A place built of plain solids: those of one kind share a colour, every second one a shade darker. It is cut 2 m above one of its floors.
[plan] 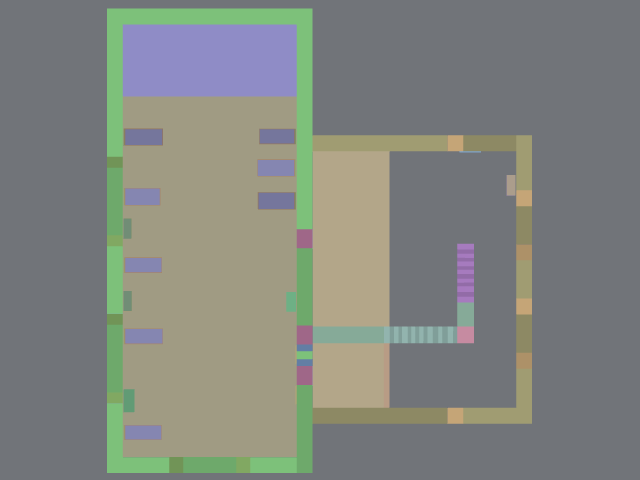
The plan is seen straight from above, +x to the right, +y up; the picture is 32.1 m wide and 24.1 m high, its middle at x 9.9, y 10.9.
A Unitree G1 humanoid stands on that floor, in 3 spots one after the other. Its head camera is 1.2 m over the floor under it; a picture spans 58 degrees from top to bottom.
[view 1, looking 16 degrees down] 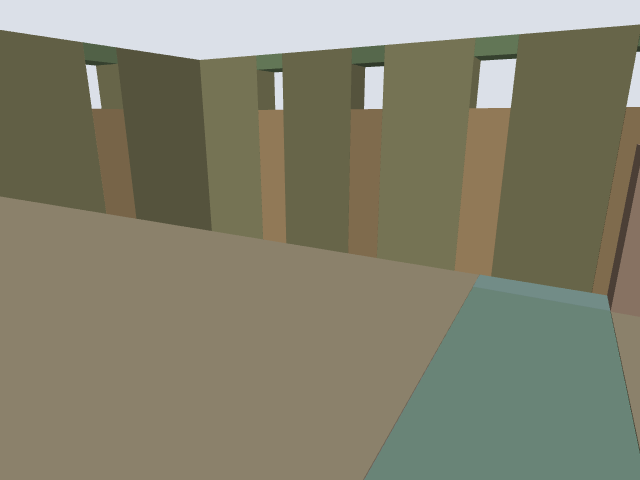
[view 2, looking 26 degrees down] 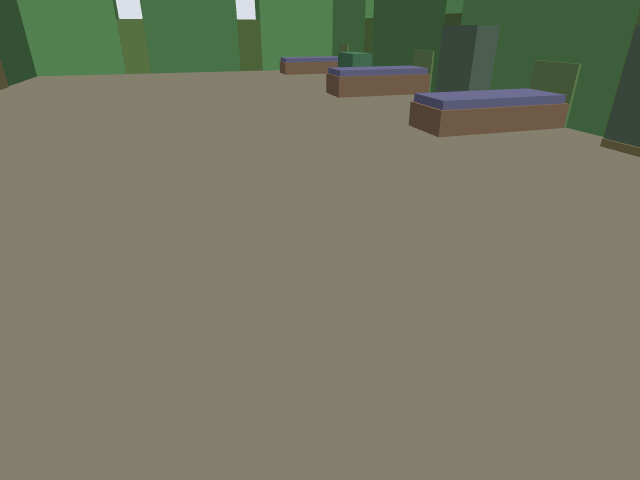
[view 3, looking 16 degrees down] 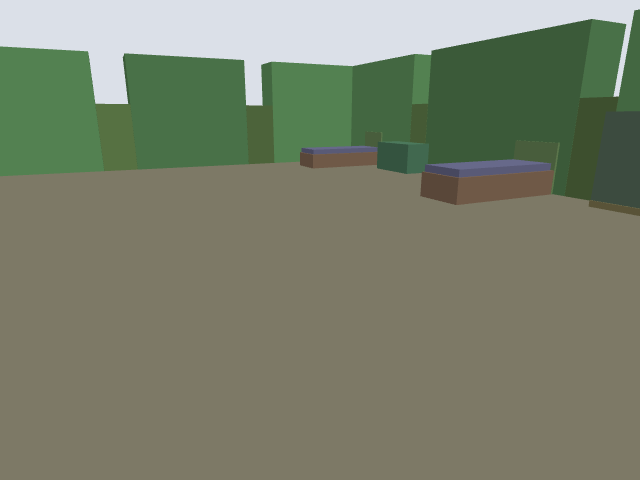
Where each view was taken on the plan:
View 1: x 10.00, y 6.11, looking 29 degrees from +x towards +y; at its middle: wall_vestibule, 11.60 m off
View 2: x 4.92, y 14.70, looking -107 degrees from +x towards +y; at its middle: floor_dorter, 2.74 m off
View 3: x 6.33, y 10.96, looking -116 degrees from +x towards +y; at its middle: floor_dorter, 4.35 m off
